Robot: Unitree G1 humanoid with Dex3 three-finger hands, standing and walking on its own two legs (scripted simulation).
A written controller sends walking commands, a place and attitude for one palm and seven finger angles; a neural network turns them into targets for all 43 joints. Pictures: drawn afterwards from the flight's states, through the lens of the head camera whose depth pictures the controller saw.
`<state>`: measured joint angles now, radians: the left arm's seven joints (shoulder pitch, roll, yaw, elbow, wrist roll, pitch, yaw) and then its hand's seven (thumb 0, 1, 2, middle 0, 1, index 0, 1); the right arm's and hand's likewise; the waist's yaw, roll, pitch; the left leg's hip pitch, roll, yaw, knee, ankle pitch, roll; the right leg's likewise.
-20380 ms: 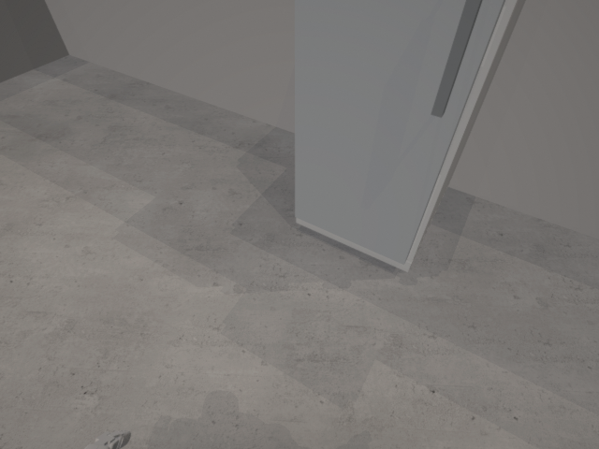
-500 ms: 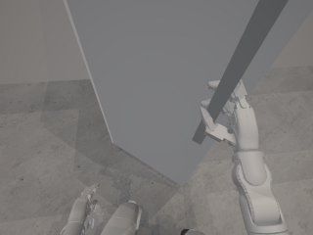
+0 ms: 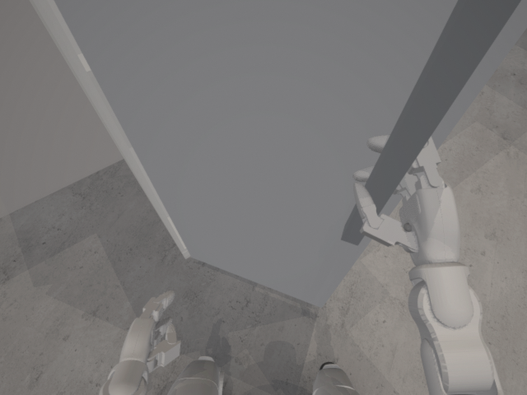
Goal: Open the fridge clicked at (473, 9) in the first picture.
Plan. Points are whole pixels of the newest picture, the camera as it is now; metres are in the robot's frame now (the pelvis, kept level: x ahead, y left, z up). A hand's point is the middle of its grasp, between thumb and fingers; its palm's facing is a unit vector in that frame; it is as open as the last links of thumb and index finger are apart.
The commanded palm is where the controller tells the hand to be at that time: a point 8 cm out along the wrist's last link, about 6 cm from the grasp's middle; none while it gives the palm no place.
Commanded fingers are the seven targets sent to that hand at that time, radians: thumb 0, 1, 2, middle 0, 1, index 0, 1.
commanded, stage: walk backward, drawing the door open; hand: right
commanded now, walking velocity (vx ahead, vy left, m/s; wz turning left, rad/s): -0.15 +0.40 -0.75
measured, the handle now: (414, 114) +0.36 -0.12 +0.24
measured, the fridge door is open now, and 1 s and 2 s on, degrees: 57 76 70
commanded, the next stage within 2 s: stop walking and hold the door back in 0.52 s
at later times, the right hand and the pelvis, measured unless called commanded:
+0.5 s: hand (301, 294) +0.21 -0.02 +0.14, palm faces +0.34 +0.93 -0.16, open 7.4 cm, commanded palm +0.17 -0.06 +0.14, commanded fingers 0.00 -0.90 -0.90 0.45 1.40 0.45 1.40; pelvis -0.02 +0.20 +0.01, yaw -21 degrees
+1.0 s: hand (274, 305) +0.20 +0.00 +0.15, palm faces +0.64 +0.74 -0.19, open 7.0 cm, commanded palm +0.16 -0.03 +0.14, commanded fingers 0.00 -0.90 -0.90 0.45 1.40 0.45 1.40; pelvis -0.03 +0.33 +0.01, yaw -35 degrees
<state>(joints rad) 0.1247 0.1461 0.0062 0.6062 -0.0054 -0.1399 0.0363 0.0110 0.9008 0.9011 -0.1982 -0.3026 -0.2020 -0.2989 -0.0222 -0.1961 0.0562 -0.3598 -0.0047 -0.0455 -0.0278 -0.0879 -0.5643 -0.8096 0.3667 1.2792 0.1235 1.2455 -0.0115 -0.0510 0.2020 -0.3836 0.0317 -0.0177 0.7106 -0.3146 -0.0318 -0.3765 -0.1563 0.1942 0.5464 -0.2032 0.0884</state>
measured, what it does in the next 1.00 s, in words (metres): steps to the left, turning right: left foot, then right foot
